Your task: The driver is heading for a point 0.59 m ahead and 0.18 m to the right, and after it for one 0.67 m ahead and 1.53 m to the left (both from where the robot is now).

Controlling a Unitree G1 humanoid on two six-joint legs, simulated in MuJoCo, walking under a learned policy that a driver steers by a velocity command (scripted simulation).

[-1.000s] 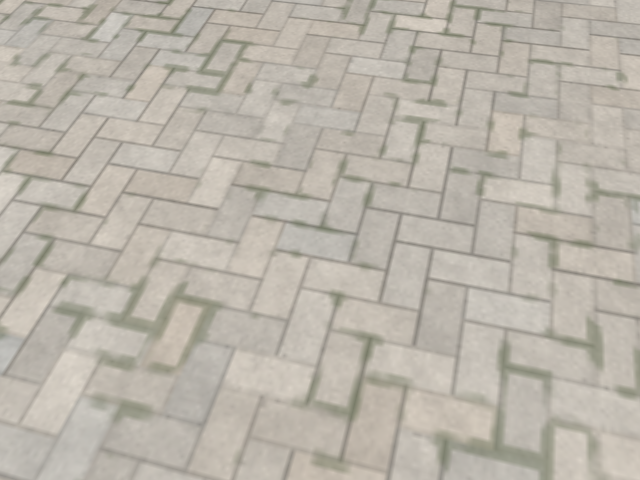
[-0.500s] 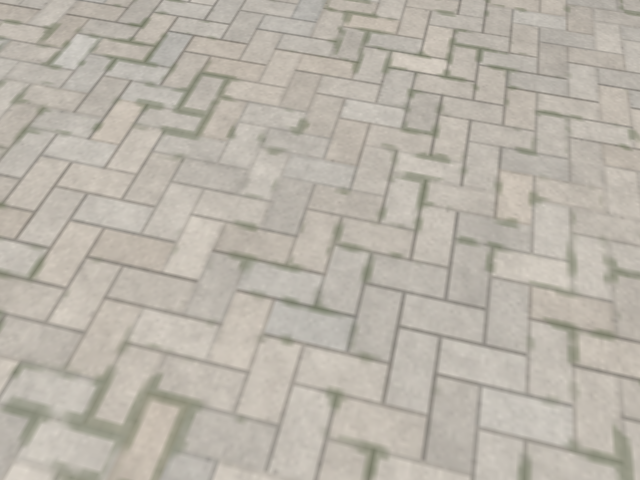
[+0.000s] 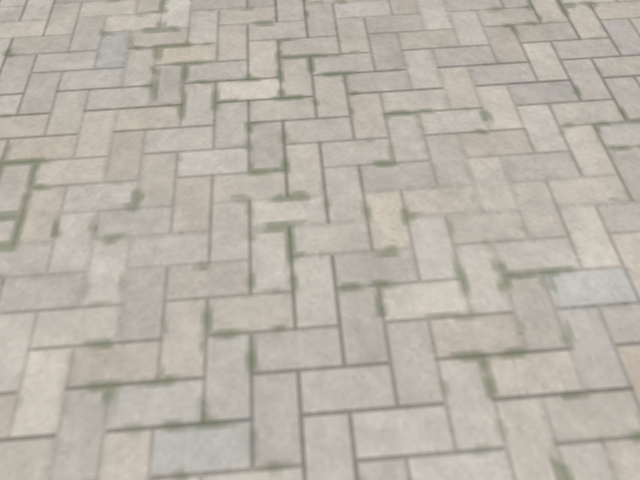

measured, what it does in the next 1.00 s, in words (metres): walks ahead, turning right: left foot, then right foot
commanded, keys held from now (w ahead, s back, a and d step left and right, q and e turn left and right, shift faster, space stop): e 0.76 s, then w+e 0.22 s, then w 0.02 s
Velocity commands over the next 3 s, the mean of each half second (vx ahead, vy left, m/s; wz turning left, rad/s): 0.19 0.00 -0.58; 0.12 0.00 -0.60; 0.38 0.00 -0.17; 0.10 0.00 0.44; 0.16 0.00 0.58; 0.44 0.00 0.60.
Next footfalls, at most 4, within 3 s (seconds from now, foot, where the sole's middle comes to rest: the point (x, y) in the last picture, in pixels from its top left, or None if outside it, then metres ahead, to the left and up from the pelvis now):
0.40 left None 0.35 0.09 -0.75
0.82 right None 0.18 -0.13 -0.75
1.32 left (379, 439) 0.51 -0.08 -0.75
1.74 right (519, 422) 0.54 -0.37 -0.75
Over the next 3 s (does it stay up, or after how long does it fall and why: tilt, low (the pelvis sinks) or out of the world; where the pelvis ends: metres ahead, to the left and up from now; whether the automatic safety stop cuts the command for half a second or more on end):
stays up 0.78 -0.23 0.02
